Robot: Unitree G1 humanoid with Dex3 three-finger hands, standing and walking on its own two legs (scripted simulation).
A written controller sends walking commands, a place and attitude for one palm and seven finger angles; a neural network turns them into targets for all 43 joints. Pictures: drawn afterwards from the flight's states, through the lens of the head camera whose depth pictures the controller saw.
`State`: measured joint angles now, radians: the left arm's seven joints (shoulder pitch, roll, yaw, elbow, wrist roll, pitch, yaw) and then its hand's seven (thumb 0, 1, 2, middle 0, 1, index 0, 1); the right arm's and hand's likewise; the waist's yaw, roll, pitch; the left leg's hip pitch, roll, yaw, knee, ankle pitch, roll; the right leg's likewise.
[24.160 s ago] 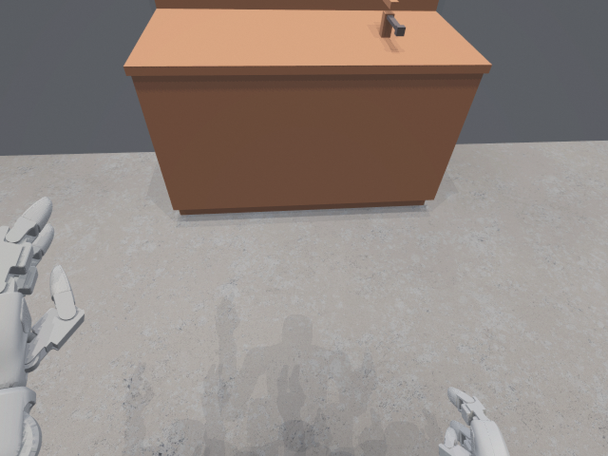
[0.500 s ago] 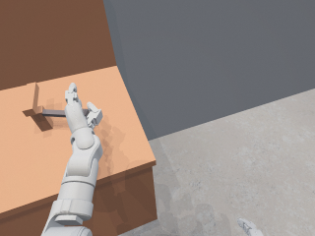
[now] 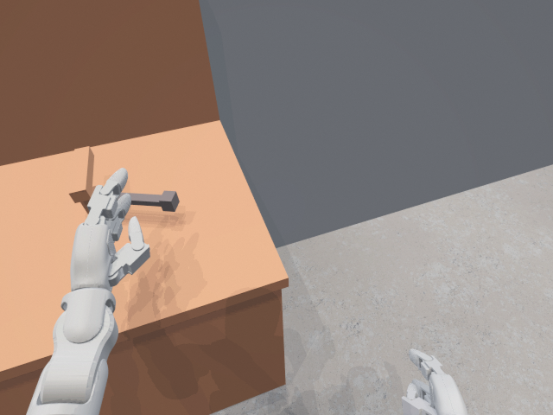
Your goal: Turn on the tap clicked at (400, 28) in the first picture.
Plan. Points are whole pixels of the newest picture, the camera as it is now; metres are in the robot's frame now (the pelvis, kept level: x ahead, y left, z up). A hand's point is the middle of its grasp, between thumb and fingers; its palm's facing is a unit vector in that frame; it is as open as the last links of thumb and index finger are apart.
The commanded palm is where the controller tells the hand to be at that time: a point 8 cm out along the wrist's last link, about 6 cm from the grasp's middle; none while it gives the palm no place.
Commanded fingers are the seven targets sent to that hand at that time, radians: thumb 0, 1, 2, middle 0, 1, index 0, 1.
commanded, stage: draw the hand back beside the body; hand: left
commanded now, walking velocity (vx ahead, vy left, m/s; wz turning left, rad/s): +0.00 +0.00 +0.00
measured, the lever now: (169, 201) +0.47 +0.26 +0.03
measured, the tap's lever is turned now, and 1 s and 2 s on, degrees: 64 64 64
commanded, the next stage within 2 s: step back with the hand held close in 0.80 s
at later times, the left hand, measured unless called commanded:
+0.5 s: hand (82, 285) +0.22 +0.25 +0.15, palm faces +0.41 -0.84 -0.34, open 7.4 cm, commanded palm +0.16 +0.29 +0.17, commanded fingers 0.00 0.90 0.90 -0.20 -0.30 -0.20 -0.30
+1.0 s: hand (75, 282) +0.21 +0.25 +0.16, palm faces +0.43 -0.82 -0.38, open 7.4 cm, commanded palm +0.16 +0.28 +0.17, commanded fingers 0.00 0.90 0.90 -0.20 -0.30 -0.20 -0.30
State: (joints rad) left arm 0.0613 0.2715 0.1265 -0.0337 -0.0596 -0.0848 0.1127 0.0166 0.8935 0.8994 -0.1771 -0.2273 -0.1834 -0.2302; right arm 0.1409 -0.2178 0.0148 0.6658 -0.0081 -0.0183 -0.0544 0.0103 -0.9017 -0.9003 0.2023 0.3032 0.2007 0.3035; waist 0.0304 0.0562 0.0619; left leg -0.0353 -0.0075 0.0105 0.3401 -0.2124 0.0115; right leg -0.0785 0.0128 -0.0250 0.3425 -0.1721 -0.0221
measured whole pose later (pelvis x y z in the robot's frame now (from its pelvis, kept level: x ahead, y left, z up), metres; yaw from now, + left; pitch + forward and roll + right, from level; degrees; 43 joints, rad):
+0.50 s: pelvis +0.01 +0.00 +0.00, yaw +1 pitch -6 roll +0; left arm 0.38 0.31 0.25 -0.34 -0.06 -0.08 0.12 0.02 0.89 0.90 -0.20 -0.30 -0.21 -0.30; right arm 0.17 -0.23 -0.01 0.67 -0.02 -0.05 -0.04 0.01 -0.90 -0.90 0.20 0.30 0.20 0.30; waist 0.06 0.07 0.06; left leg -0.02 -0.01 0.00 0.36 -0.24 0.01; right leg -0.05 0.01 -0.03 0.34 -0.18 -0.02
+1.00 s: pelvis +0.00 +0.00 +0.00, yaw +1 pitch -4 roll -1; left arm 0.39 0.33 0.30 -0.37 -0.06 -0.11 0.12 0.02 0.89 0.90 -0.21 -0.30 -0.21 -0.30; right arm 0.17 -0.22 0.00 0.64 -0.01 -0.06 -0.06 0.01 -0.90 -0.90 0.20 0.30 0.20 0.30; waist 0.05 0.08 0.05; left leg -0.08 0.01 -0.01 0.40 -0.25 0.01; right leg -0.09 0.03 -0.05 0.35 -0.19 -0.03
